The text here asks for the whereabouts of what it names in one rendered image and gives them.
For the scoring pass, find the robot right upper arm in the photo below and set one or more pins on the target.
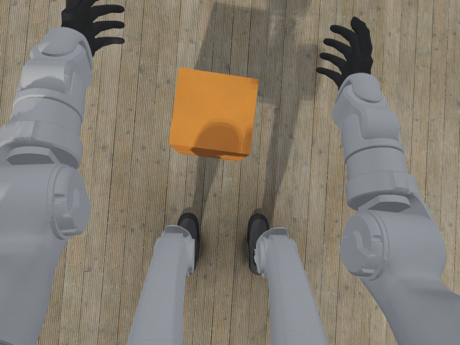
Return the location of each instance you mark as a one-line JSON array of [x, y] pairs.
[[400, 258]]

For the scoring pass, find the robot right hand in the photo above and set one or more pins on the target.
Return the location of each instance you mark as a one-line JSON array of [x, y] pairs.
[[358, 56]]

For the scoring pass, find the robot left upper arm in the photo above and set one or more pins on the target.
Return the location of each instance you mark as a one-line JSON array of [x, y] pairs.
[[41, 207]]

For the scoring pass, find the robot left hand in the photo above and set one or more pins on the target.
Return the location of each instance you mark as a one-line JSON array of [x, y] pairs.
[[80, 14]]

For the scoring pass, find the right robot foot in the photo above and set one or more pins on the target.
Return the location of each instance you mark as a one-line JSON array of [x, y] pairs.
[[257, 225]]

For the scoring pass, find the left robot thigh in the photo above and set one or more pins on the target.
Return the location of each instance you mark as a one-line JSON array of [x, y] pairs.
[[159, 315]]

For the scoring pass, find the left robot forearm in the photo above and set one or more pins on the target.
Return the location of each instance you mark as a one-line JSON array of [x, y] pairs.
[[48, 108]]

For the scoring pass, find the right robot forearm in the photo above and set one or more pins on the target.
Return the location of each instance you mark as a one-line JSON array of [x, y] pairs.
[[373, 151]]

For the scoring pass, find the carton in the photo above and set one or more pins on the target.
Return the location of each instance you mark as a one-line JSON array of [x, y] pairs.
[[213, 114]]

